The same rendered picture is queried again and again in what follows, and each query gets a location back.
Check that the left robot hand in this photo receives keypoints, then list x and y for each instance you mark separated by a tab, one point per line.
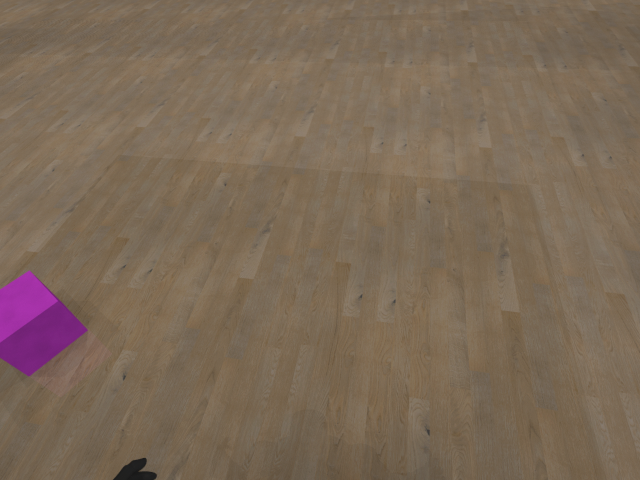
130	471

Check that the carton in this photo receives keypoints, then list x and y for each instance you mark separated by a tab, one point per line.
34	324

